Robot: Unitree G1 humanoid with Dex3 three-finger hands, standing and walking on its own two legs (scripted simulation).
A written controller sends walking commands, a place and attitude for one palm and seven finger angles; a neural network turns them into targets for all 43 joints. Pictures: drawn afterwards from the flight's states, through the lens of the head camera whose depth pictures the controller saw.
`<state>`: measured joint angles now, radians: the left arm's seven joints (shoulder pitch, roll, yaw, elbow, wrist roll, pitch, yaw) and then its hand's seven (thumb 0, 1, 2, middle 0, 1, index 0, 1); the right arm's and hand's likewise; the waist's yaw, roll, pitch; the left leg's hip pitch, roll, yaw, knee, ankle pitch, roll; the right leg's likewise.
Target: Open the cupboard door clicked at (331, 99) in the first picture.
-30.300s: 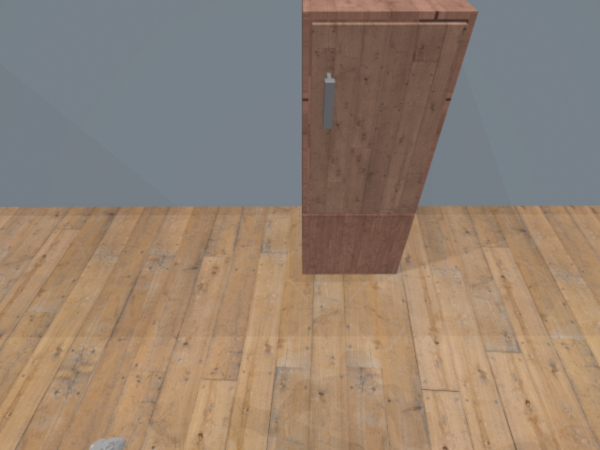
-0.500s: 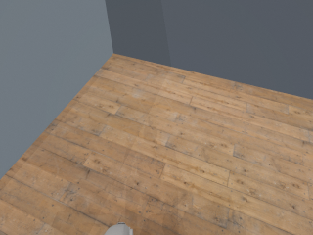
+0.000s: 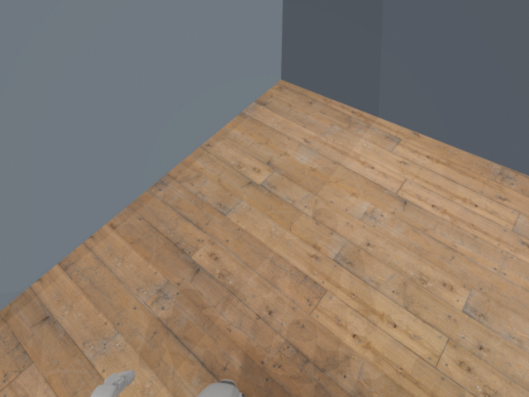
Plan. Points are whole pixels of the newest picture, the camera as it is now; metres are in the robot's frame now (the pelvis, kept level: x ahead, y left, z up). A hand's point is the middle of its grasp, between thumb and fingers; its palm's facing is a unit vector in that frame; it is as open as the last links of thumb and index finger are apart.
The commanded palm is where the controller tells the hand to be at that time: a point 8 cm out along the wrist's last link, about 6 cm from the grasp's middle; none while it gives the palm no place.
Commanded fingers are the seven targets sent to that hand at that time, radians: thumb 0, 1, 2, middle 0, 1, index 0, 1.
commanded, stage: turn to face it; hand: left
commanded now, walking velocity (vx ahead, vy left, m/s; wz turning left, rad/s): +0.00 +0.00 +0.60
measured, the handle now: out of the picture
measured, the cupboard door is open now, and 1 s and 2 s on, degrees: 54 54 54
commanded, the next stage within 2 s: none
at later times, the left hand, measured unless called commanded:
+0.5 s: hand out of the picture +0.02 +0.21 -0.16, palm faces +0.34 -0.90 -0.27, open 7.4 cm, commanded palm none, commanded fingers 0.00 0.90 0.90 -0.20 -0.30 -0.20 -0.30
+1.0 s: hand out of the picture -0.06 +0.16 -0.17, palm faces +0.63 -0.74 -0.22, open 7.4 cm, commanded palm none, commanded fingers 0.00 0.90 0.90 -0.20 -0.30 -0.20 -0.30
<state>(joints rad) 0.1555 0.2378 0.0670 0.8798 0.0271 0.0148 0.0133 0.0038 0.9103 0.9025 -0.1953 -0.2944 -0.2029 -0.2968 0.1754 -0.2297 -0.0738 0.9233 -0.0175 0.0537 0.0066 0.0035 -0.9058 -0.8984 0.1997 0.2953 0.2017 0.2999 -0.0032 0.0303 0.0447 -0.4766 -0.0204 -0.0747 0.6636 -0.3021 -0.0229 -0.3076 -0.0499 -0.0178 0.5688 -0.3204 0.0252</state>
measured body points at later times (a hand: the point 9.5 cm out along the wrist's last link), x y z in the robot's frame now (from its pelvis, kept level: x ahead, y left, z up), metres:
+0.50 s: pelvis +0.01 -0.03 +0.00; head +0.06 -0.01 +0.45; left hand +0.00 +0.25 -0.13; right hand +0.20 -0.24 -0.13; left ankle +0.01 +0.11 -0.73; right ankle +0.06 -0.16 -0.69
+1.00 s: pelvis +0.02 -0.04 +0.00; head +0.05 +0.01 +0.45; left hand -0.09 +0.20 -0.16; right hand +0.27 -0.18 -0.12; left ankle -0.04 +0.05 -0.73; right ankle +0.08 -0.17 -0.68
